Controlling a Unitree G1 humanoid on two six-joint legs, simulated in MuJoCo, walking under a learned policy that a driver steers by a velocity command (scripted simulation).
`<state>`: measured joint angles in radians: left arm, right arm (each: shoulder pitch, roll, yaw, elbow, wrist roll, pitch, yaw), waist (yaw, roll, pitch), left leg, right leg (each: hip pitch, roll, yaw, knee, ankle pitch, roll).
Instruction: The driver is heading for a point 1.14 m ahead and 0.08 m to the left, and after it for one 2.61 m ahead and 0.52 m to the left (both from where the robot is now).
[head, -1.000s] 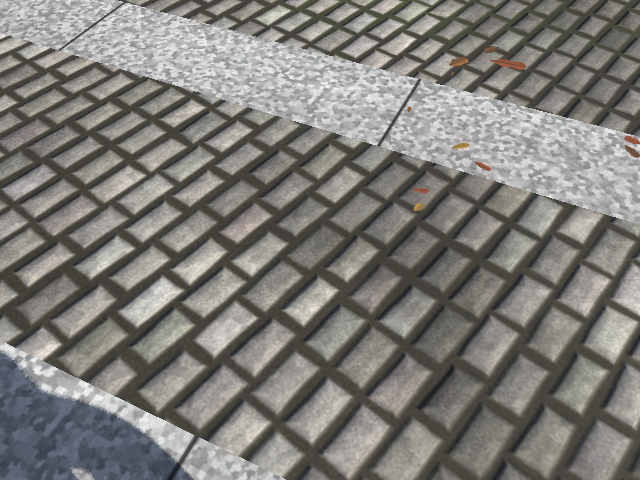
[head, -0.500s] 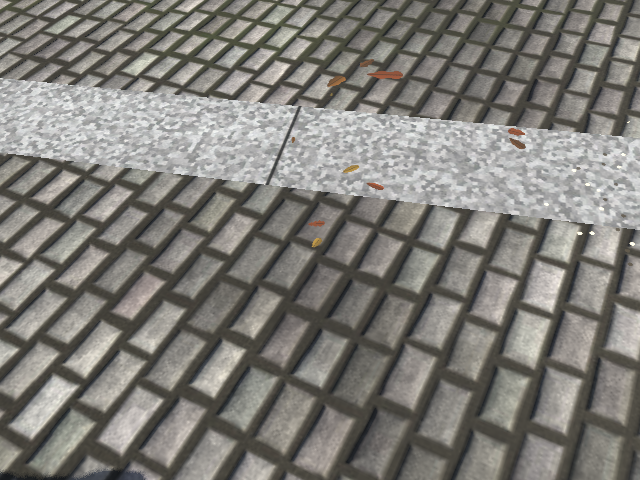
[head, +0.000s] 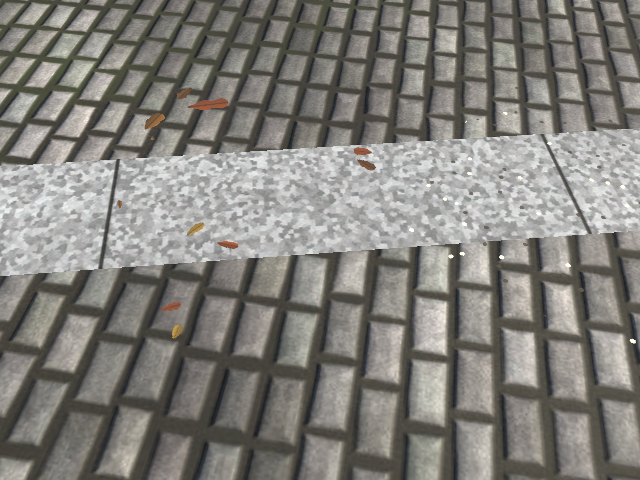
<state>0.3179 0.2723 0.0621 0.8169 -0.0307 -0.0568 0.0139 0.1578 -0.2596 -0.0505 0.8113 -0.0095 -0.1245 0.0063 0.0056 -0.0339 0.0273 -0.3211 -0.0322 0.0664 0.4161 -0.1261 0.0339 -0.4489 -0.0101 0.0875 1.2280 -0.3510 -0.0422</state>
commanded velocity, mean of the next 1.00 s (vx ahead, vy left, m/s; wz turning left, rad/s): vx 0.50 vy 0.00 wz -0.14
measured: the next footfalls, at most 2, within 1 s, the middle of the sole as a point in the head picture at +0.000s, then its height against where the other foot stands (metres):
right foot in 0.36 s outside the picture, level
left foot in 0.92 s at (318, 384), level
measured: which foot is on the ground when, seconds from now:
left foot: down 0.00-0.38, up 0.40-0.90, down 0.92-1.00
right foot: up 0.00-0.34, down 0.36-0.92, up 0.94-1.00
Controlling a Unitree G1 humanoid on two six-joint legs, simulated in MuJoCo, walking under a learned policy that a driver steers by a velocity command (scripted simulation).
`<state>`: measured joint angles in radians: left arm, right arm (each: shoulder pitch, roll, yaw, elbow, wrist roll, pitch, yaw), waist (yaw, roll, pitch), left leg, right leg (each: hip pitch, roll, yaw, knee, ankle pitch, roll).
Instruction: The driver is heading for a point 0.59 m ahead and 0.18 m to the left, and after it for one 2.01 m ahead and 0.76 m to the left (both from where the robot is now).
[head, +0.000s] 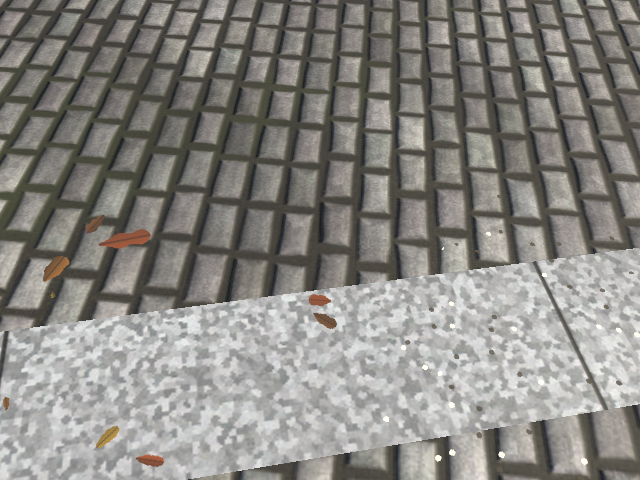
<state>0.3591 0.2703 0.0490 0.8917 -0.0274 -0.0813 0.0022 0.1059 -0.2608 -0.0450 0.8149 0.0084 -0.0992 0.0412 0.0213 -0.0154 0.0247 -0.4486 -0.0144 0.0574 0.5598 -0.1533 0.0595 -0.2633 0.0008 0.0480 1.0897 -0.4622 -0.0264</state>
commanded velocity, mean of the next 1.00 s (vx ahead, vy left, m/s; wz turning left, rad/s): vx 0.48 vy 0.00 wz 0.29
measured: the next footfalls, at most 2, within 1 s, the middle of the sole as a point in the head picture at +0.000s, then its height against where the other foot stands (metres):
right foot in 0.46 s outside the picture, level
left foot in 1.00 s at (250, 396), level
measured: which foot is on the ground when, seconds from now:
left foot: down 0.00-0.48, up 0.50-0.98, down 1.00-1.00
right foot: up 0.00-0.44, down 0.46-1.00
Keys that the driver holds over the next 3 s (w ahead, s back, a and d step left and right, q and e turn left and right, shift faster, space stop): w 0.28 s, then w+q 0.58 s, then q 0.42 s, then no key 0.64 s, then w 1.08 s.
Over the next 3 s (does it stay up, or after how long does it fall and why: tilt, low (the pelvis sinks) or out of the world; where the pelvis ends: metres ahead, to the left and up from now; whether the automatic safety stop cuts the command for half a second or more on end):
stays up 1.00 0.35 0.01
